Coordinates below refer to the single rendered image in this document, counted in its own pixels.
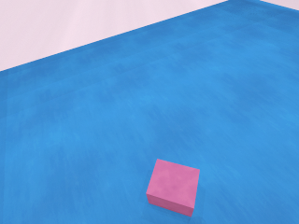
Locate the carton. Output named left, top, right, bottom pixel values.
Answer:
left=146, top=159, right=200, bottom=217

